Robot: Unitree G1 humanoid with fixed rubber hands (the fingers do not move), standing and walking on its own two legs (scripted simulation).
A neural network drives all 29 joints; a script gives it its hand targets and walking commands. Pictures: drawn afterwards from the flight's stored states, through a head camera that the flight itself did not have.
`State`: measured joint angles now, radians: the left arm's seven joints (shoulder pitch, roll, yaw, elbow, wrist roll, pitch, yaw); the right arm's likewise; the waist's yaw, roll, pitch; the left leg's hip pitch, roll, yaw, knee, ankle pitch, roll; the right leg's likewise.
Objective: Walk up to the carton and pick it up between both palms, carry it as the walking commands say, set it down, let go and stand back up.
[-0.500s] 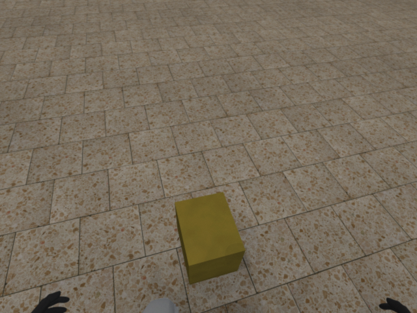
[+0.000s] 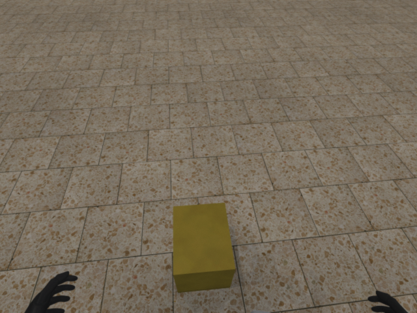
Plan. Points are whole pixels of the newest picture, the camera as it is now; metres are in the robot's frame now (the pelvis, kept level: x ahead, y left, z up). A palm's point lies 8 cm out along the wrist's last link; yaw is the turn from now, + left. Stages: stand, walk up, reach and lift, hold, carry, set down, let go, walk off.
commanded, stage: walk up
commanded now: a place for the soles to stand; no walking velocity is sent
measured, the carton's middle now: (201, 247) +0.51 +0.02 -0.61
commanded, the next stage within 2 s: none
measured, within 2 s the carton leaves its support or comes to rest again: neither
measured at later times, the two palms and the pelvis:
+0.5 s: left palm out of the picture +0.11 +0.36 -0.04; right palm (378, 284) +0.19 -0.32 -0.03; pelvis +0.02 +0.00 +0.03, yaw +8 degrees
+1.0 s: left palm out of the picture +0.09 +0.36 -0.05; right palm (378, 281) +0.20 -0.32 -0.04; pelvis +0.03 -0.01 +0.03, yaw +10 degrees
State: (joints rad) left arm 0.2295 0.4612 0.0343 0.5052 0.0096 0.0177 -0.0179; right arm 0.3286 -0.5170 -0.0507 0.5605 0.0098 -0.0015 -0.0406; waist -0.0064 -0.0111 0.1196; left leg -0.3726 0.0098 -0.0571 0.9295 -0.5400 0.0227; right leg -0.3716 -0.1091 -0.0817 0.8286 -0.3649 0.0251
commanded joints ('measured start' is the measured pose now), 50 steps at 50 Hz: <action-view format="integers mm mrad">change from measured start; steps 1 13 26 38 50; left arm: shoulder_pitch -48 -96 -104 -129 -115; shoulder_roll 233 240 214 222 153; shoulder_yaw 52 33 53 73 88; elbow -32 73 191 277 277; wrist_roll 1 -22 -30 -18 -5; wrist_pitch -20 -36 -20 -11 30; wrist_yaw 14 3 -6 0 -25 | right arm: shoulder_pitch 56 -130 -213 -203 -186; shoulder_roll -150 -154 -185 -150 -236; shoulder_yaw -50 -34 -29 -31 -47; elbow -1 128 232 303 272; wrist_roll -6 10 8 2 -15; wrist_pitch -13 -6 -7 9 -10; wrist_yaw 21 41 31 29 -28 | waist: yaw -25 8 28 18 11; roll -163 -51 86 1 125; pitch -74 -99 -117 -107 -140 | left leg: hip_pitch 175 114 -2 61 136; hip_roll -3 28 68 12 160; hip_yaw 3 -133 -272 -149 -447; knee -293 -359 -503 -433 -514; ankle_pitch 206 472 443 494 554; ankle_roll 32 29 61 27 149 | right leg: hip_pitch -51 141 306 295 173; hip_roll -182 -128 -40 -110 49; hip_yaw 203 38 7 3 64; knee -319 -400 -352 -420 -232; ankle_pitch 76 8 50 86 57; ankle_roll -117 -65 -63 -101 -60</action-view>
